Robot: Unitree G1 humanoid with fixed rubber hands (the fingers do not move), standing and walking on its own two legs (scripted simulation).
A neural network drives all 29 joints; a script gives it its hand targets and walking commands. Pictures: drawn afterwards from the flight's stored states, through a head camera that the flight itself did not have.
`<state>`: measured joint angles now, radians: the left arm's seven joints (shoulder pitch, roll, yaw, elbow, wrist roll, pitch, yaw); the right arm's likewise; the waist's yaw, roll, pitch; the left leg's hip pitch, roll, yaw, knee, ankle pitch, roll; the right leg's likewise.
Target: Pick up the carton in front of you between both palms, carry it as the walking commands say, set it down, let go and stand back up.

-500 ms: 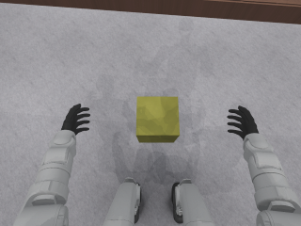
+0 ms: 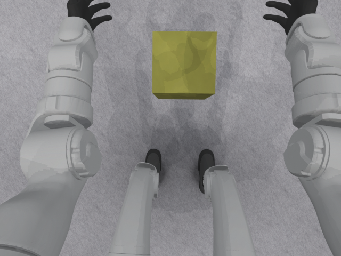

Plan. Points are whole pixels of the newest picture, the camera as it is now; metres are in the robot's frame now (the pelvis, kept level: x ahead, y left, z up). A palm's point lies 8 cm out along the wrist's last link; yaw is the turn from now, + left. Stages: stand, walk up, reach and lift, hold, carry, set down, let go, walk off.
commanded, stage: reach and lift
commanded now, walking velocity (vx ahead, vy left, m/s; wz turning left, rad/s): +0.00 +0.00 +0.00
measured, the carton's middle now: (182, 70) +0.55 +0.00 -0.53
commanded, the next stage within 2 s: none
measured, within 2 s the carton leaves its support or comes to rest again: leaves its support in 1.82 s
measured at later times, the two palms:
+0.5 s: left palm (118, 56) +0.54 +0.20 -0.31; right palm (253, 54) +0.56 -0.19 -0.31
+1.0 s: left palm (133, 68) +0.54 +0.18 -0.46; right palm (234, 69) +0.55 -0.18 -0.45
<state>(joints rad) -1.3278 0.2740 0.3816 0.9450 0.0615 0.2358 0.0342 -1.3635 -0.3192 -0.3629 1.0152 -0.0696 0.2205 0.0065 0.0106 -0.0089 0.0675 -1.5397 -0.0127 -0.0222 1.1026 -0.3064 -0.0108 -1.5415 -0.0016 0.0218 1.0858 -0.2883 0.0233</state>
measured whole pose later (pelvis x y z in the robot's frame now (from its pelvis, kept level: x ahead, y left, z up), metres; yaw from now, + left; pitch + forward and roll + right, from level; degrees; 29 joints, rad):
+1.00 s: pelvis -0.03 +0.00 -0.27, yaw +0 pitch +35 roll -1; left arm -1.65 0.40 0.10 1.21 -0.22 0.09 0.11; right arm -1.67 -0.43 -0.09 1.22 0.20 0.09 -0.10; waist 0.00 0.01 0.50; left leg -2.21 -0.04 -0.03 2.20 -0.60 -0.03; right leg -2.21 0.04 0.05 2.18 -0.58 0.06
